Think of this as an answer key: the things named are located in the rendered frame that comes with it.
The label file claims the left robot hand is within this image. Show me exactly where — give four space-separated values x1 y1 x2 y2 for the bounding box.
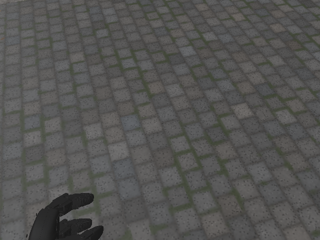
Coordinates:
26 193 104 240

